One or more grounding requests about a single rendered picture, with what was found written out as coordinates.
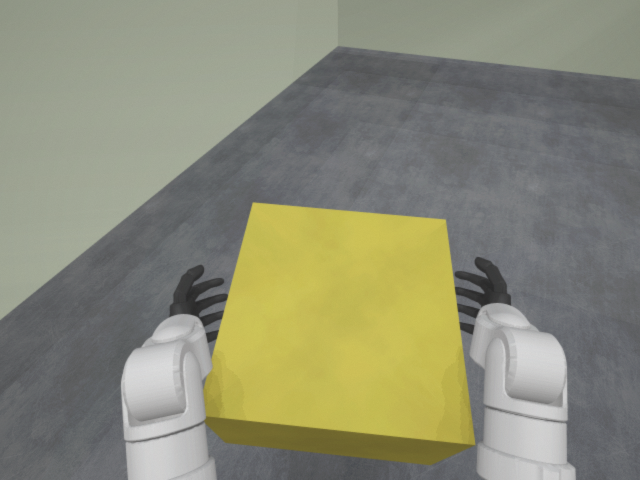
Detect robot right forearm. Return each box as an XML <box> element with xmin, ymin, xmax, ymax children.
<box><xmin>469</xmin><ymin>303</ymin><xmax>576</xmax><ymax>480</ymax></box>

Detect robot left hand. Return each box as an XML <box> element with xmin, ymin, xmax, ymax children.
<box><xmin>169</xmin><ymin>265</ymin><xmax>228</xmax><ymax>343</ymax></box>

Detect robot left forearm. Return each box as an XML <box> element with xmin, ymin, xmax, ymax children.
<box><xmin>121</xmin><ymin>314</ymin><xmax>217</xmax><ymax>480</ymax></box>

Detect robot right hand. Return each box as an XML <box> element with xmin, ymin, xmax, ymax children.
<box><xmin>455</xmin><ymin>257</ymin><xmax>511</xmax><ymax>335</ymax></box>

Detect carton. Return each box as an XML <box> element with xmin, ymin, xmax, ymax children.
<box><xmin>203</xmin><ymin>202</ymin><xmax>475</xmax><ymax>465</ymax></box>

